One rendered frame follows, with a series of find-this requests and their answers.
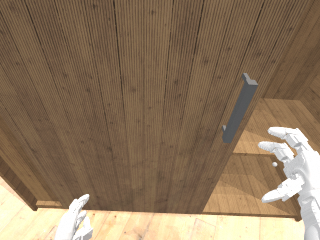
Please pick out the right robot forearm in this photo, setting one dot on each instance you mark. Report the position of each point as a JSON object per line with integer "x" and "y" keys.
{"x": 309, "y": 202}

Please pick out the robot left hand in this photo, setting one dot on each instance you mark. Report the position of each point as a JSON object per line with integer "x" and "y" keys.
{"x": 70, "y": 221}

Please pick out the robot right hand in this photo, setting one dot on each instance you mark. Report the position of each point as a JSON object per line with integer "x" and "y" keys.
{"x": 306, "y": 164}

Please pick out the wardrobe door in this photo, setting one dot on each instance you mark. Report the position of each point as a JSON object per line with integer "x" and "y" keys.
{"x": 18, "y": 160}
{"x": 125, "y": 100}

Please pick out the handle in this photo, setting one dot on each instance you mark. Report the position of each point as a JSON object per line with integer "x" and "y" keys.
{"x": 240, "y": 108}

